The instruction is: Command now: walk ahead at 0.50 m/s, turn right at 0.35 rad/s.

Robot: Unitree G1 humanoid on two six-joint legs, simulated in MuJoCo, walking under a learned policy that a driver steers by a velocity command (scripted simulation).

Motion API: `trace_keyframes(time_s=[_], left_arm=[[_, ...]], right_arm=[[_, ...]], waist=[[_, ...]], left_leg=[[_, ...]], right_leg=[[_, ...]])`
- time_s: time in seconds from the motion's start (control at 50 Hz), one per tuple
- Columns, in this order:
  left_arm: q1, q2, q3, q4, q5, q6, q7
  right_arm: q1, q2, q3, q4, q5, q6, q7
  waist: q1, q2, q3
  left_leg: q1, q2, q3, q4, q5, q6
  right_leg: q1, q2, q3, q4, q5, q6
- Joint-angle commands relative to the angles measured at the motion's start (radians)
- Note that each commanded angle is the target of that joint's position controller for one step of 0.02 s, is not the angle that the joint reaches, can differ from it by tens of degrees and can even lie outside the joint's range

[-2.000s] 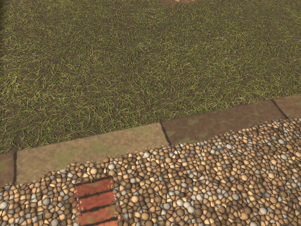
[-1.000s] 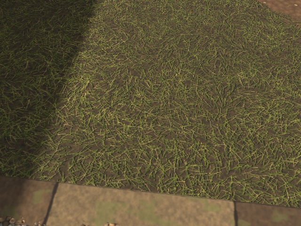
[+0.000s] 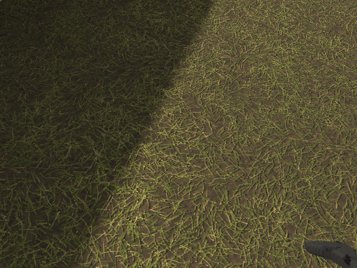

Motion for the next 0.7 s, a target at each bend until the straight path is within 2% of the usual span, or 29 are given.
trace_keyframes(time_s=[0.02, 0.04, 0.06, 0.08, 0.14, 0.2, 0.26, 0.32, 0.36, 0.4, 0.42, 0.44, 0.46, 0.48, 0.5, 0.52, 0.54, 0.56, 0.58, 0.6, 0.64, 0.7], left_arm=[[-0.071, 0.130, 0.031, -0.106, -0.013, -0.025, 0.005], [-0.087, 0.117, 0.036, -0.108, 0.001, -0.015, 0.006], [-0.061, 0.096, 0.036, -0.108, -0.001, -0.003, 0.004], [-0.051, 0.076, 0.035, -0.106, -0.004, 0.010, 0.003], [-0.097, 0.052, 0.036, -0.134, 0.001, 0.032, 0.003], [-0.162, 0.038, 0.032, -0.162, 0.007, 0.030, -0.010], [-0.267, 0.023, 0.022, -0.197, 0.010, 0.023, -0.031], [-0.356, 0.025, 0.019, -0.242, 0.009, 0.023, -0.046], [-0.387, 0.037, 0.022, -0.269, 0.009, 0.024, -0.056], [-0.362, 0.061, 0.035, -0.283, 0.008, 0.028, -0.060], [-0.299, 0.085, 0.050, -0.276, 0.007, 0.031, -0.059], [-0.164, 0.126, 0.075, -0.244, 0.003, 0.032, -0.054], [0.010, 0.202, 0.114, -0.197, 0.002, 0.039, -0.037], [0.031, 0.329, 0.139, -0.191, -0.005, 0.042, -0.020], [0.041, 0.303, 0.120, -0.236, 0.008, 0.022, -0.027], [0.022, 0.222, 0.098, -0.228, 0.015, 0.007, -0.033], [-0.022, 0.186, 0.088, -0.227, 0.009, -0.002, -0.032], [-0.099, 0.149, 0.077, -0.240, 0.007, -0.003, -0.030], [-0.151, 0.116, 0.065, -0.258, 0.016, -0.004, -0.026], [-0.172, 0.112, 0.062, -0.272, 0.024, -0.004, -0.022], [-0.164, 0.130, 0.067, -0.271, 0.020, -0.009, -0.013], [-0.121, 0.160, 0.076, -0.256, 0.013, -0.007, 0.008]], right_arm=[[0.241, -0.131, -0.047, 0.020, 0.002, 0.001, -0.008], [0.193, -0.103, -0.040, 0.024, -0.001, -0.003, -0.004], [0.166, -0.103, -0.042, 0.031, -0.008, -0.010, -0.004], [0.148, -0.093, -0.043, 0.039, -0.007, -0.018, -0.003], [0.141, -0.113, -0.054, 0.068, -0.009, -0.029, -0.011], [0.164, -0.138, -0.064, 0.094, -0.011, -0.023, -0.024], [0.188, -0.167, -0.073, 0.111, -0.004, -0.014, -0.032], [0.234, -0.190, -0.082, 0.137, 0.010, 0.003, -0.036], [0.248, -0.204, -0.089, 0.151, 0.022, 0.018, -0.036], [0.234, -0.232, -0.096, 0.152, 0.029, 0.033, -0.039], [0.224, -0.246, -0.099, 0.149, 0.033, 0.041, -0.042], [0.204, -0.247, -0.097, 0.144, 0.039, 0.050, -0.044], [0.215, -0.223, -0.085, 0.136, 0.030, 0.048, -0.048], [0.283, -0.084, -0.043, 0.082, -0.017, 0.029, -0.041], [0.245, -0.100, -0.030, 0.060, 0.008, -0.015, -0.030], [0.131, -0.168, -0.047, 0.033, 0.050, -0.039, -0.019], [0.107, -0.161, -0.041, 0.026, 0.048, -0.051, -0.019], [0.109, -0.162, -0.045, 0.042, 0.020, -0.054, -0.028], [0.123, -0.177, -0.055, 0.049, 0.003, -0.045, -0.031], [0.137, -0.178, -0.058, 0.050, -0.002, -0.031, -0.029], [0.139, -0.149, -0.053, 0.045, -0.009, -0.011, -0.028], [0.041, -0.112, -0.038, 0.015, -0.013, 0.000, -0.029]], waist=[[-0.138, 0.107, -0.140], [-0.110, 0.094, -0.080], [-0.078, 0.136, -0.066], [-0.065, 0.131, -0.052], [-0.049, 0.089, -0.012], [-0.063, 0.069, 0.005], [-0.102, 0.055, 0.034], [-0.133, 0.049, 0.063], [-0.133, 0.058, 0.068], [-0.099, 0.087, 0.029], [-0.059, 0.105, -0.019], [0.022, 0.095, -0.089], [0.098, 0.049, -0.182], [0.011, -0.227, -0.234], [0.030, -0.180, -0.414], [0.065, -0.089, -0.303], [0.033, -0.057, -0.201], [-0.016, -0.001, -0.136], [-0.054, -0.012, -0.107], [-0.076, -0.024, -0.097], [-0.088, -0.015, -0.082], [-0.061, -0.023, -0.043]], left_leg=[[0.534, 0.328, -0.419, -0.274, -0.077, 0.171], [0.436, 0.288, -0.333, -0.318, -0.028, 0.159], [0.366, 0.278, -0.274, -0.353, 0.015, 0.161], [0.328, 0.266, -0.227, -0.380, 0.054, 0.165], [0.301, 0.267, -0.109, -0.418, 0.168, 0.171], [0.331, 0.253, -0.006, -0.429, 0.202, 0.161], [0.353, 0.247, 0.077, -0.435, 0.205, 0.142], [0.441, 0.275, 0.115, -0.412, 0.219, 0.130], [0.511, 0.294, 0.133, -0.367, 0.288, 0.116], [0.548, 0.297, 0.162, -0.257, 0.573, 0.094], [0.551, 0.290, 0.177, -0.148, 0.741, 0.080], [0.508, 0.258, 0.207, 0.038, 0.814, 0.054], [0.324, 0.217, 0.217, 0.301, 0.650, 0.008], [-0.130, 0.055, 0.188, 0.675, -0.211, -0.065], [-0.296, -0.049, -0.082, 0.852, -0.478, -0.066], [-0.398, 0.007, -0.135, 0.857, -0.389, -0.041], [-0.393, 0.050, -0.127, 0.780, -0.302, -0.020], [-0.327, 0.089, -0.127, 0.689, -0.240, -0.021], [-0.246, 0.111, -0.131, 0.626, -0.201, -0.025], [-0.194, 0.116, -0.132, 0.595, -0.178, -0.033], [-0.164, 0.109, -0.111, 0.512, -0.147, -0.060], [-0.168, 0.079, -0.093, 0.313, 0.026, -0.093]], right_leg=[[-0.509, -0.091, 0.033, 0.291, 0.103, -0.003], [-0.478, -0.114, 0.033, 0.248, 0.157, 0.001], [-0.421, -0.136, 0.037, 0.231, 0.195, 0.009], [-0.397, -0.143, 0.033, 0.218, 0.210, 0.016], [-0.448, -0.148, 0.039, 0.161, 0.290, 0.033], [-0.474, -0.144, 0.031, 0.005, 0.434, 0.038], [-0.445, -0.129, -0.028, -0.161, 0.542, 0.025], [-0.464, -0.118, -0.067, -0.257, 0.513, 0.000], [-0.469, -0.104, -0.095, -0.293, 0.438, -0.026], [-0.382, -0.051, -0.150, -0.307, 0.336, -0.063], [-0.285, -0.008, -0.182, -0.308, 0.288, -0.086], [-0.101, 0.044, -0.204, -0.364, 0.316, -0.118], [0.199, 0.040, -0.129, -0.400, 0.367, -0.161], [0.525, -0.222, 0.377, -0.453, 0.301, -0.316], [0.646, -0.350, 0.796, -0.634, 0.144, -0.432], [0.597, -0.326, 0.671, -0.672, 0.185, -0.367], [0.464, -0.284, 0.532, -0.664, 0.250, -0.330], [0.315, -0.241, 0.429, -0.663, 0.345, -0.295], [0.202, -0.210, 0.358, -0.680, 0.447, -0.280], [0.136, -0.195, 0.333, -0.703, 0.494, -0.280], [0.061, -0.177, 0.278, -0.724, 0.590, -0.287], [0.003, -0.128, 0.203, -0.733, 0.593, -0.255]])
Next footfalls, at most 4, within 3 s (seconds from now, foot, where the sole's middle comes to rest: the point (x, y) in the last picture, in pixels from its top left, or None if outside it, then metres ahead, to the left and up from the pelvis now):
0.46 right None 0.37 -0.18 -0.76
0.94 left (222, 206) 0.70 -0.11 -0.76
1.46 right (308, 189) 0.81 -0.47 -0.76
2.00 left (274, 120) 1.17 -0.37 -0.76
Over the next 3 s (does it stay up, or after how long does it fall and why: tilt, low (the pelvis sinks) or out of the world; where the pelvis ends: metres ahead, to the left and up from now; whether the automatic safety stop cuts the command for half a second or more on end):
stays up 1.53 -0.44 0.00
